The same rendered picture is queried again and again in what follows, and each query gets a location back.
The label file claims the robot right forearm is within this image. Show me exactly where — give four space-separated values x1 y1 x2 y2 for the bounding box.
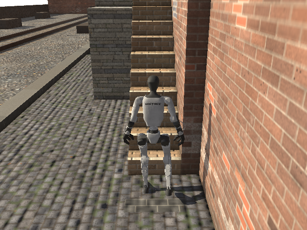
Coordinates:
173 115 183 135

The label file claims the robot right hand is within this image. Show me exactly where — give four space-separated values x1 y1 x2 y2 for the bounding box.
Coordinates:
174 134 185 146

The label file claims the robot right upper arm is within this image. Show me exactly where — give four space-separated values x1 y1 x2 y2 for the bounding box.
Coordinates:
163 96 177 122

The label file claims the humanoid robot torso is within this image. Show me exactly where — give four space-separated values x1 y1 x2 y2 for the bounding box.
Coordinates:
142 95 165 144

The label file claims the robot left hand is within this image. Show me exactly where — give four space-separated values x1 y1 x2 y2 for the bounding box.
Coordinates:
123 133 134 145

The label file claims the robot left upper arm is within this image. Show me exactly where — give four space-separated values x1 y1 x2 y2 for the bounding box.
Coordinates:
130 96 143 122

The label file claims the robot left foot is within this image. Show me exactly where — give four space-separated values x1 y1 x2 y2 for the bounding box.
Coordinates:
143 182 150 194

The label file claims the robot left forearm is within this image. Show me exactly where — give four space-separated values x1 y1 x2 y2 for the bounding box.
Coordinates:
125 115 134 135

